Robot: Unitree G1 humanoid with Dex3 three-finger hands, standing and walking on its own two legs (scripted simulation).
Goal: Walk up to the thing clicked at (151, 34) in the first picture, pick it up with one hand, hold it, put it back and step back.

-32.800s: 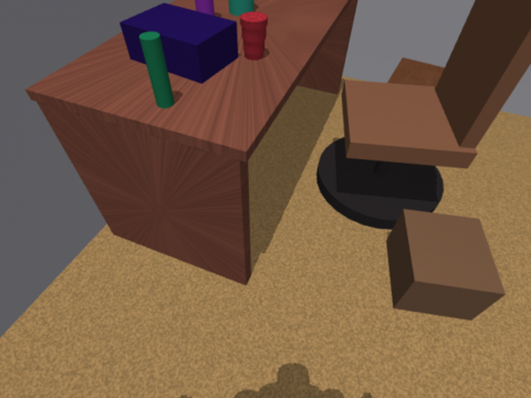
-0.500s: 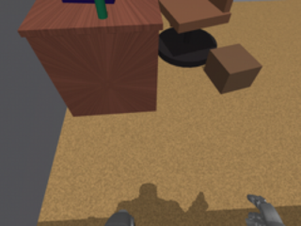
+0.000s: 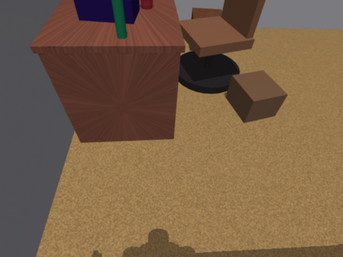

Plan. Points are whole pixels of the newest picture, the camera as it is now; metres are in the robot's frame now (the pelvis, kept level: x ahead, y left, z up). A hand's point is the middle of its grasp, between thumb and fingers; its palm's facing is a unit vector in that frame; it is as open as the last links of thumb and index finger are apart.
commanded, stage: step back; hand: left
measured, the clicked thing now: (119, 17) +1.10 +0.21 +0.06
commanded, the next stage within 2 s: stand in 0.60 s
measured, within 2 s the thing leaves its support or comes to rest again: neither
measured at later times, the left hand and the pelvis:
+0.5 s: hand out of the picture +0.14 +0.28 -0.15, palm faces +0.03 -0.93 -0.37, open 7.4 cm; pelvis +0.05 +0.01 +0.00, yaw +1 degrees
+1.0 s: hand out of the picture +0.12 +0.25 -0.14, palm faces +0.00 -0.94 -0.34, open 7.4 cm; pelvis +0.04 +0.00 +0.02, yaw +1 degrees
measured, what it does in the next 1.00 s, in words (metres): steps on the spot: right foot, then left foot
